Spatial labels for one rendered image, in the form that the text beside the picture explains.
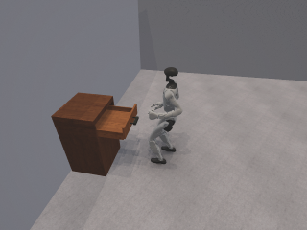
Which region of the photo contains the handle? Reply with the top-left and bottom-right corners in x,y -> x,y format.
130,116 -> 139,126

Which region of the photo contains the left robot hand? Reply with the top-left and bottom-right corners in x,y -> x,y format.
148,109 -> 157,120

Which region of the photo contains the left robot upper arm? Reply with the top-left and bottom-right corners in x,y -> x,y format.
164,89 -> 183,112

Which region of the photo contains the right robot hand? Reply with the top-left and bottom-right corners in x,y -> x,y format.
151,102 -> 163,110

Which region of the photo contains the robot foot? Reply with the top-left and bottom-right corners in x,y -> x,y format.
151,157 -> 167,164
161,146 -> 176,152

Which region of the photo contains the robot right foot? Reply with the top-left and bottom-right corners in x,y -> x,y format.
161,146 -> 176,152

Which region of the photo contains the left robot forearm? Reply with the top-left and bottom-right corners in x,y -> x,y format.
156,109 -> 182,119

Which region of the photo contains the robot left foot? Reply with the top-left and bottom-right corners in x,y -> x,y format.
151,157 -> 167,164

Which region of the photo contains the drawer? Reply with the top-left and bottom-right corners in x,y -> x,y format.
95,103 -> 137,140

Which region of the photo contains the cabinet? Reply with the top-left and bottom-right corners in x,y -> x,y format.
51,92 -> 121,176

